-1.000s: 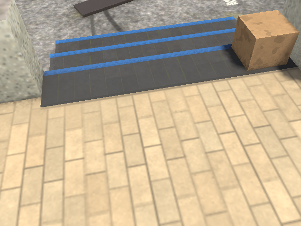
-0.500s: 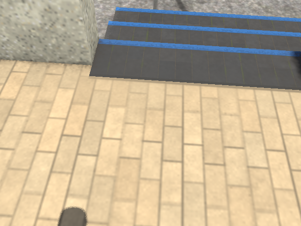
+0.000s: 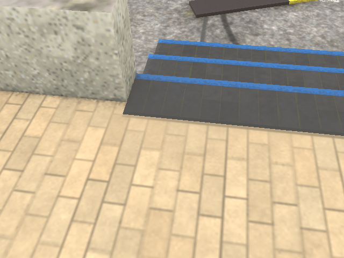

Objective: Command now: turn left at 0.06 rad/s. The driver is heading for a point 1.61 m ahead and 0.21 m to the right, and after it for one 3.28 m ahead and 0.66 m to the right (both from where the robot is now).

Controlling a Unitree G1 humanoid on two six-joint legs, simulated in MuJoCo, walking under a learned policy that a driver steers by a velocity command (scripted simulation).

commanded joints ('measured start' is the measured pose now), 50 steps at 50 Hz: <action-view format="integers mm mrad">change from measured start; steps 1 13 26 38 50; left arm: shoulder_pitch -4 91 -120 -90 2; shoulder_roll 140 213 82 186 157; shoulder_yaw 26 53 28 59 43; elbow -46 -23 -147 -196 -100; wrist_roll -7 -40 -24 -37 -4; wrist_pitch -10 -45 -59 -61 -83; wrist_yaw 10 0 -47 -57 -51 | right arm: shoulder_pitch -15 -48 271 268 140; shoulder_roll -96 -66 -105 -175 -93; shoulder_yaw -26 -19 -15 -34 -24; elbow -40 -13 106 123 24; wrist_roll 1 37 18 15 16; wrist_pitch -17 -117 -102 -78 -81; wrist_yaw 0 23 24 1 -3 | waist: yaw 5 18 -43 90 -28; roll -35 -165 39 105 -80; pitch -37 122 36 -77 10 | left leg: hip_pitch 83 -213 363 381 -330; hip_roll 57 39 245 252 214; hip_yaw -54 62 -135 13 -15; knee -32 151 -347 -64 554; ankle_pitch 174 -180 370 846 49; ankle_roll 44 89 198 110 9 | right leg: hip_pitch -47 45 -575 -61 -47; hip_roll -81 -327 -109 35 -211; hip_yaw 85 448 -2 -69 195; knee -110 -257 442 8 -431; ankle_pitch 82 -261 133 248 150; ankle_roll -41 -247 -18 -115 -253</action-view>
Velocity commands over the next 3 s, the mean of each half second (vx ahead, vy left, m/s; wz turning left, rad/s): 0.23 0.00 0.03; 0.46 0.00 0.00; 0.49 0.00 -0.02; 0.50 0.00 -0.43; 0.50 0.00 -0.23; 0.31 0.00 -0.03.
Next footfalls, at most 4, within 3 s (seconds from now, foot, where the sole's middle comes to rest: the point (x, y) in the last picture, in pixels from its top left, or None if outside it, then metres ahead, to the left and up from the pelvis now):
0.78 right None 0.45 -0.11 -0.77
1.34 left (153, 200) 0.75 0.13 -0.77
1.90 right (215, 141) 1.06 -0.17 -0.77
2.38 left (193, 92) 1.42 -0.07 -0.77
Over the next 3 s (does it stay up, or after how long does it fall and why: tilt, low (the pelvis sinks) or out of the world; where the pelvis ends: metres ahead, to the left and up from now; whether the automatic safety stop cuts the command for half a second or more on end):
stays up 1.48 -0.22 -0.05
